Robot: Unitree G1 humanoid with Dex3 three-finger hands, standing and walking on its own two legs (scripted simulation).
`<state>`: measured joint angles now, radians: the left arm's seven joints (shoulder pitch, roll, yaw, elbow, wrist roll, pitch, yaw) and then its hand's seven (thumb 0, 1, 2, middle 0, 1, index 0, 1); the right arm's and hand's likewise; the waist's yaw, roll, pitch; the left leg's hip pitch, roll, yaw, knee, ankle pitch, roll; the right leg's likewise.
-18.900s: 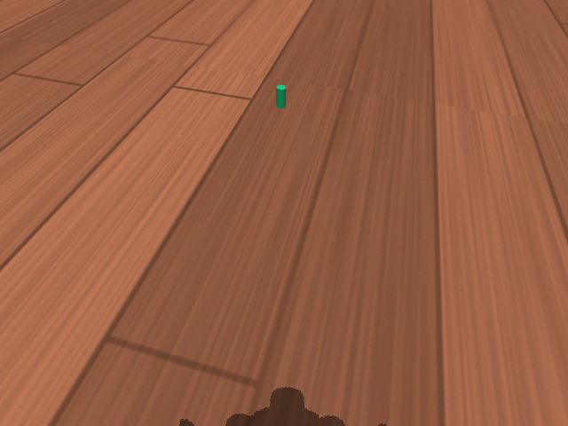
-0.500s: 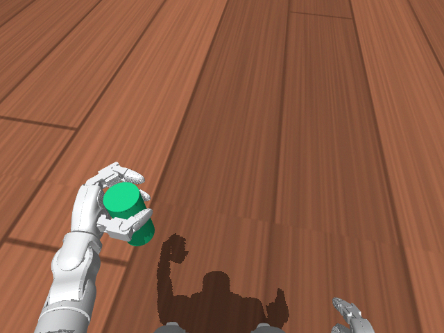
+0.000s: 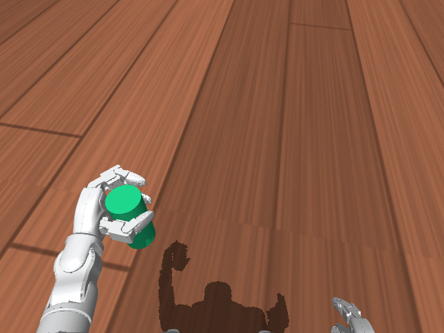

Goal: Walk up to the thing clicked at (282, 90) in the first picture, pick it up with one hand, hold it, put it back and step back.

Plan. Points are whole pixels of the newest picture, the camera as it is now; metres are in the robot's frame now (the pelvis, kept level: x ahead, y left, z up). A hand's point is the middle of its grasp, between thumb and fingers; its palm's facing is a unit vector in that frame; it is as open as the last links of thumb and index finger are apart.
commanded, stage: hold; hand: left
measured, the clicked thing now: (132, 218) +0.32 +0.17 +0.00
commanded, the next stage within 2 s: none
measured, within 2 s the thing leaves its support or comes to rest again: neither
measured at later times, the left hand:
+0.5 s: hand (128, 208) +0.32 +0.17 +0.05, palm faces -0.02 -1.00 -0.01, open 8.4 cm
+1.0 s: hand (126, 209) +0.31 +0.17 +0.05, palm faces -0.03 -1.00 -0.01, open 8.4 cm
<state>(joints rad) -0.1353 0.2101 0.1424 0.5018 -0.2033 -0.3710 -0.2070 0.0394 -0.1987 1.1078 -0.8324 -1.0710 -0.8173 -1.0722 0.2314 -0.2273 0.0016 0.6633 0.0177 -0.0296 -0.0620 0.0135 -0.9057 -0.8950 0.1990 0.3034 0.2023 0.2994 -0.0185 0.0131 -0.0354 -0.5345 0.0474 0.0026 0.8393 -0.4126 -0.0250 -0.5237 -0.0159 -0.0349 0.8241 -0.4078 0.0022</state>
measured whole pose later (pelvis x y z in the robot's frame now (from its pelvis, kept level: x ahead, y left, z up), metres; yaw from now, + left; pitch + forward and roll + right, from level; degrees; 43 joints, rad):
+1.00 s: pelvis -0.01 +0.01 +0.00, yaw +0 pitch +5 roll -1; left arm -0.15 0.21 0.14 0.53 -0.20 -0.38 -0.21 0.04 -0.20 1.11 -0.83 -1.07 -0.82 -1.07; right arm 0.24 -0.22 0.00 0.68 0.02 -0.04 -0.05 0.01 -0.91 -0.90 0.20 0.30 0.20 0.30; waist -0.02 0.01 -0.03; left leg -0.50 0.04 0.01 0.81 -0.39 -0.02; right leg -0.49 -0.02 -0.03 0.78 -0.38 0.01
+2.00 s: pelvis -0.01 +0.00 +0.00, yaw +0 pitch +5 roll -1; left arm -0.14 0.21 0.14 0.51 -0.19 -0.38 -0.19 0.04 -0.20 1.11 -0.83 -1.08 -0.82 -1.07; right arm 0.24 -0.23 -0.01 0.68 0.02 -0.04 -0.04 0.01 -0.91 -0.90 0.20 0.30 0.20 0.30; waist -0.02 0.01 -0.03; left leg -0.52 0.05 0.00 0.82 -0.39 -0.02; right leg -0.50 -0.02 -0.03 0.79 -0.38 0.01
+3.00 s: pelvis -0.06 +0.01 -0.22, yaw -1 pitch +33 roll -2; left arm -0.52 0.27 0.32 0.99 -0.14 -0.76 -0.22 0.03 -0.19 1.11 -0.83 -1.08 -0.82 -1.07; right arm 0.13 -0.25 0.00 0.71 -0.07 -0.06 0.06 0.01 -0.90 -0.90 0.20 0.30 0.20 0.30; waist -0.08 0.00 -0.20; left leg -1.72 0.04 -0.04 1.83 -0.68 -0.02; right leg -1.70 -0.02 -0.03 1.80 -0.67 0.01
